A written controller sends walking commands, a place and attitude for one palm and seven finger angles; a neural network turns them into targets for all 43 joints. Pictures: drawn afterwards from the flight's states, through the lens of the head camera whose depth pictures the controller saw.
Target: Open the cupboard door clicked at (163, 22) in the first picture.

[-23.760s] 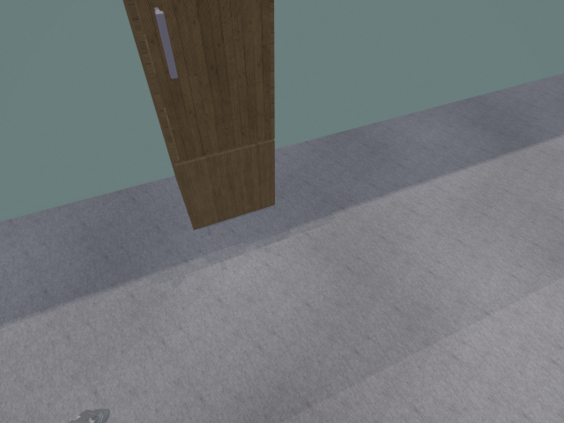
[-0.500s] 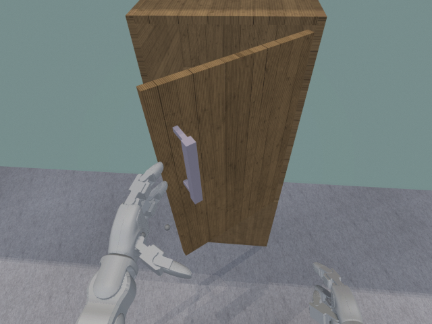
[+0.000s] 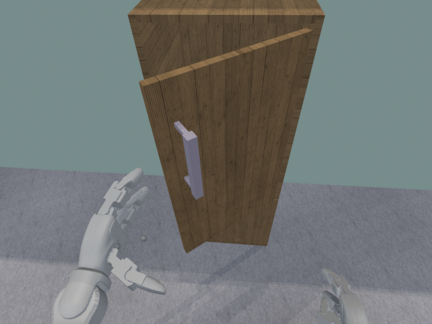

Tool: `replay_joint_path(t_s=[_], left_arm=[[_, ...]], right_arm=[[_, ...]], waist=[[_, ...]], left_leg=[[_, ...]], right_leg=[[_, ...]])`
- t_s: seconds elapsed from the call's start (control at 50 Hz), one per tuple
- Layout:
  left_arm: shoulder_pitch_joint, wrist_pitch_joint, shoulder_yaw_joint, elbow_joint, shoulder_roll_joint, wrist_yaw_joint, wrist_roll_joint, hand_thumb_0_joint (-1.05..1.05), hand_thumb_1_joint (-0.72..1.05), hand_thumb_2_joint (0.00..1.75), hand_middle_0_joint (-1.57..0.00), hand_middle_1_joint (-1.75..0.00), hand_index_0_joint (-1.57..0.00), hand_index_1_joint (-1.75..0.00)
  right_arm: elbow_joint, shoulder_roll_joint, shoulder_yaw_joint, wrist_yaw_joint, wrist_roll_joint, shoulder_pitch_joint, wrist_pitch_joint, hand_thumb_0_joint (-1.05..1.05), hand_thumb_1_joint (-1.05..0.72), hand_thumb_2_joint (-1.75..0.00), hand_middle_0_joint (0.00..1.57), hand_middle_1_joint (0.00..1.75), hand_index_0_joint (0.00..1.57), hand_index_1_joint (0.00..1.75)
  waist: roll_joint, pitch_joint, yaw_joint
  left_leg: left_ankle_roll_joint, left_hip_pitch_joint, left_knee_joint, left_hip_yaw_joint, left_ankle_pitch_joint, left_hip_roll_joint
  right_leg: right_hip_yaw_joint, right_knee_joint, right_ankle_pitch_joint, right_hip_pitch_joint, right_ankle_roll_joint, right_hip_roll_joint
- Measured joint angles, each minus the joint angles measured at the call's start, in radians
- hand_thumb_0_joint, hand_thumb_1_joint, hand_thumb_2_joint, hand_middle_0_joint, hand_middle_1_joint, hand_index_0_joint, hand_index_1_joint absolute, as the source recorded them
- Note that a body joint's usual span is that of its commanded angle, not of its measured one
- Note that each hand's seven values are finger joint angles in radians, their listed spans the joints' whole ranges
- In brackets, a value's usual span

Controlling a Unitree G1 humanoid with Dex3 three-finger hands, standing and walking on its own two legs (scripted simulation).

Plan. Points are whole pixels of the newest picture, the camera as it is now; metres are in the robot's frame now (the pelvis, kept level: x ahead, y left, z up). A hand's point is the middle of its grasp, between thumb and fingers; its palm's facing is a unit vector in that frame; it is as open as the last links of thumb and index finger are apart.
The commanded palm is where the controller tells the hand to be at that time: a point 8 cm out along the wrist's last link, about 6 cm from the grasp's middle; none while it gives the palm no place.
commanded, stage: draw the hand back to the body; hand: left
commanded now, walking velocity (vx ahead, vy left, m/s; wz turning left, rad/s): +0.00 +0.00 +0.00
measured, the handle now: (189, 162) +0.39 +0.08 +0.10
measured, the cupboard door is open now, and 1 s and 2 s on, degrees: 38 38 38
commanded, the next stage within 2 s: step back with the hand held close in 1.46 s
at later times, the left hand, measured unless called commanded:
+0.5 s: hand (84, 239) +0.21 +0.20 +0.14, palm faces +0.16 -0.96 -0.21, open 15.6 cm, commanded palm +0.17 +0.25 +0.15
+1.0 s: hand (29, 218) +0.22 +0.27 +0.18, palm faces +0.39 -0.83 -0.39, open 10.1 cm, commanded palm +0.17 +0.31 +0.19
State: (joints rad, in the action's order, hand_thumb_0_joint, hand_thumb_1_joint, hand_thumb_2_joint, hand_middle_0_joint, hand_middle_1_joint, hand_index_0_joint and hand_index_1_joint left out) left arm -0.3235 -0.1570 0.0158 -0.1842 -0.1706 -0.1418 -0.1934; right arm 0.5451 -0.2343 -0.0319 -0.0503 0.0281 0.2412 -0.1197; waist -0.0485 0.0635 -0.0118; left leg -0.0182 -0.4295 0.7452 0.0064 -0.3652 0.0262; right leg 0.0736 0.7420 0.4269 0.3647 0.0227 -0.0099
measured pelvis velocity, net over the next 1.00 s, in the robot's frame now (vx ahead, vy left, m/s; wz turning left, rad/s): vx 0.02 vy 0.02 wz -0.03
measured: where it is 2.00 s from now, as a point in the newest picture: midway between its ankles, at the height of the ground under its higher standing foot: outside the picture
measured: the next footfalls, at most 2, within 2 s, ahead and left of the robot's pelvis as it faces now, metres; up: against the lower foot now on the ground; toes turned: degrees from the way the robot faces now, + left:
none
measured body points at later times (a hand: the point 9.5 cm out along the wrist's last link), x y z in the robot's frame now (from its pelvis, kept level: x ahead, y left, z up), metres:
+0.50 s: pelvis +0.00 +0.02 +0.02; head -0.02 +0.00 +0.47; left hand +0.19 +0.25 +0.15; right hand +0.19 -0.20 -0.05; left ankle +0.01 +0.13 -0.71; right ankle -0.02 -0.10 -0.71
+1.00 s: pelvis +0.02 +0.02 +0.03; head +0.00 +0.01 +0.48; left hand +0.19 +0.31 +0.20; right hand +0.20 -0.19 -0.05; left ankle +0.01 +0.13 -0.71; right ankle -0.02 -0.10 -0.71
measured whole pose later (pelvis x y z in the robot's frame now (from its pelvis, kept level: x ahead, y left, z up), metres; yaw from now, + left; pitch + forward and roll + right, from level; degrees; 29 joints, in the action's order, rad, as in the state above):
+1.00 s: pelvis +0.02 +0.02 +0.03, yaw -2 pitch -4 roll +0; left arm -0.47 -0.09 0.28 -0.39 -0.33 0.12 -0.04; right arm 0.64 -0.22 -0.03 -0.07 0.00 0.18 -0.09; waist -0.05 -0.02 -0.06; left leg 0.01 -0.11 0.41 -0.04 -0.24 0.00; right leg 0.04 0.37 0.26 0.04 -0.01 -0.02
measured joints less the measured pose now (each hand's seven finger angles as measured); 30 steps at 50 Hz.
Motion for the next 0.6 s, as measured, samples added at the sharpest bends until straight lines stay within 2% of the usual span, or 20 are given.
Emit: replay_joint_path(t_s=[0.14, 0.4, 0.46, 0.5, 0.6], left_arm=[[0.003, 0.045, 0.047, -0.028, -0.025, -0.001, -0.024, -0.02, -0.5, 0.3, -0.15, -0.3, -0.15, -0.3], [-0.056, 0.127, 0.126, -0.119, -0.066, -0.061, -0.071, -0.02, -0.47, 0.31, -0.15, -0.3, -0.15, -0.3], [-0.066, 0.123, 0.111, -0.147, -0.091, 0.051, 0.023, -0.02, -0.42, 0.34, -0.15, -0.3, -0.16, -0.3], [-0.078, 0.113, 0.107, -0.16, -0.094, 0.124, 0.069, -0.02, -0.37, 0.36, -0.16, -0.3, -0.16, -0.3], [-0.102, 0.094, 0.116, -0.169, -0.099, 0.219, 0.129, -0.01, -0.23, 0.42, -0.16, -0.3, -0.16, -0.3]], right_arm=[[0.004, 0.007, -0.012, -0.01, 0.008, 0.002, -0.019, 0.01, -0.91, -0.9, 0.2, 0.3, 0.2, 0.3], [0.005, 0.0, -0.026, -0.026, 0.015, -0.009, -0.059, 0.01, -0.91, -0.89, 0.2, 0.3, 0.2, 0.3], [0.02, 0.005, -0.028, -0.041, -0.001, -0.023, -0.056, 0.01, -0.91, -0.89, 0.2, 0.3, 0.2, 0.3], [0.029, 0.009, -0.03, -0.046, -0.01, -0.033, -0.048, 0.01, -0.91, -0.89, 0.2, 0.3, 0.2, 0.3], [0.052, 0.019, -0.032, -0.045, -0.027, -0.046, -0.026, 0.01, -0.91, -0.89, 0.2, 0.3, 0.2, 0.3]], waist=[[-0.003, -0.003, -0.002], [-0.007, -0.006, -0.025], [-0.005, -0.027, -0.033], [-0.003, -0.042, -0.034], [0.005, -0.073, -0.039]], left_leg=[[0.004, 0.031, -0.024, -0.005, 0.014, 0.002], [0.015, 0.083, -0.063, -0.001, 0.032, -0.005], [0.015, 0.122, -0.096, -0.003, 0.045, -0.005], [0.018, 0.152, -0.131, -0.006, 0.06, -0.005], [0.024, 0.217, -0.217, -0.018, 0.098, -0.011]], right_leg=[[-0.005, -0.032, -0.02, -0.032, -0.004, 0.003], [0.0, -0.094, -0.05, -0.097, -0.015, -0.001], [-0.002, -0.134, -0.068, -0.138, -0.018, 0.0], [-0.004, -0.173, -0.086, -0.169, -0.02, 0.001], [-0.015, -0.258, -0.128, -0.229, -0.025, -0.003]])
